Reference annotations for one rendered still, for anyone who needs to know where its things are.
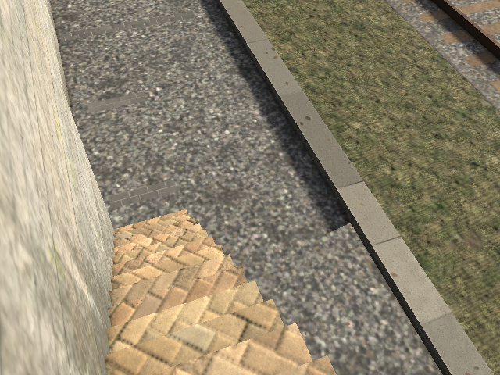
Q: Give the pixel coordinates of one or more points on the stairs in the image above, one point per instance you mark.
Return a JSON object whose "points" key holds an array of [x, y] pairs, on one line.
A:
{"points": [[180, 307]]}

